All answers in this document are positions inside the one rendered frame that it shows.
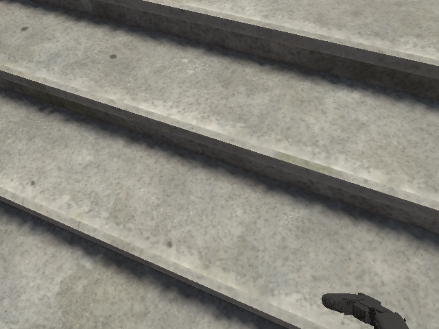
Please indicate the robot right hand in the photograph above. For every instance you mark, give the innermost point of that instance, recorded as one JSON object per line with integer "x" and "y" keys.
{"x": 364, "y": 308}

